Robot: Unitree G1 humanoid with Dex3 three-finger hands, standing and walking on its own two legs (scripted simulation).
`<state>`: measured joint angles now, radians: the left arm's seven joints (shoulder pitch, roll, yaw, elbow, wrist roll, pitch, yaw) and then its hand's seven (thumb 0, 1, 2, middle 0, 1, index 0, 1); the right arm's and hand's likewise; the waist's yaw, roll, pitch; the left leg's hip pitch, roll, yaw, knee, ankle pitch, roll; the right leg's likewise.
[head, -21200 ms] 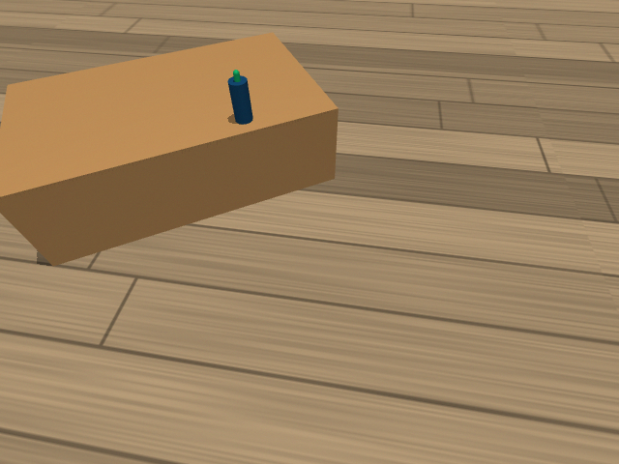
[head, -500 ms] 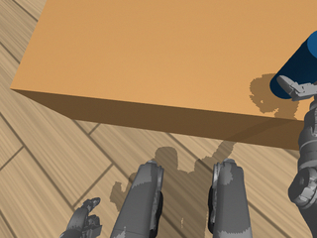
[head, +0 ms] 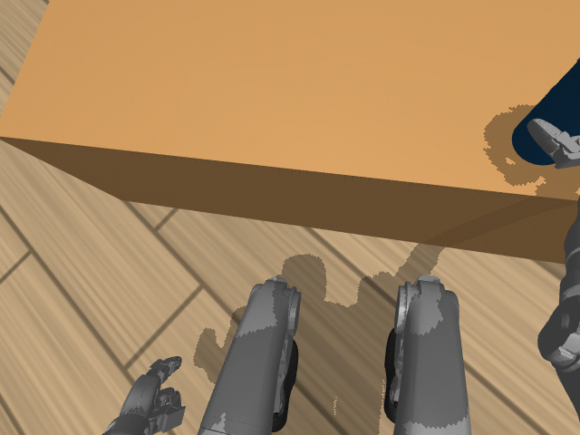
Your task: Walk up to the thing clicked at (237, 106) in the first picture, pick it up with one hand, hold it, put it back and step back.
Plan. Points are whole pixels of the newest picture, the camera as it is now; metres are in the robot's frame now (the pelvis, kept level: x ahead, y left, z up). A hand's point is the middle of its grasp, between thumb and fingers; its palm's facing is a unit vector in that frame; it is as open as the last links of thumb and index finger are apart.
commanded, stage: lower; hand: right
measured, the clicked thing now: out of the picture +0.48 -0.29 +0.03
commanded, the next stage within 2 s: loosen in 0.48 s
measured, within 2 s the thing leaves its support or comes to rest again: rests again in 0.12 s
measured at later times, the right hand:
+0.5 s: hand (572, 115) +0.49 -0.30 -0.01, palm faces +0.33 +0.95 +0.00, open 10.2 cm
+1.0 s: hand (565, 122) +0.49 -0.30 -0.02, palm faces +0.32 +0.95 +0.00, open 11.8 cm
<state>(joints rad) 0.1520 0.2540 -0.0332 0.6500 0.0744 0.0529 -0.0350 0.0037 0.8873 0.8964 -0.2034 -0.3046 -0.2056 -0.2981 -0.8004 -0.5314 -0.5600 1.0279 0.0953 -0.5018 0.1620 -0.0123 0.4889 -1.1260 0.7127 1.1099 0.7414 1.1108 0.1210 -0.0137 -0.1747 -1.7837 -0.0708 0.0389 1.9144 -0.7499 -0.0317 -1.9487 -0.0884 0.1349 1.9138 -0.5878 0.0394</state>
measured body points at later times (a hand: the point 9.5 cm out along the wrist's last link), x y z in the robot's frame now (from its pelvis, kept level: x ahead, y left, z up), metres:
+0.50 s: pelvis +0.00 +0.00 -0.02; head +0.20 -0.05 +0.37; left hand +0.11 +0.27 -0.15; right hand +0.46 -0.35 -0.01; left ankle +0.06 +0.13 -0.44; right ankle +0.09 -0.15 -0.44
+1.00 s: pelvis -0.01 +0.01 -0.04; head +0.20 -0.04 +0.36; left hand +0.10 +0.27 -0.16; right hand +0.46 -0.35 -0.02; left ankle +0.06 +0.13 -0.44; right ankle +0.09 -0.15 -0.44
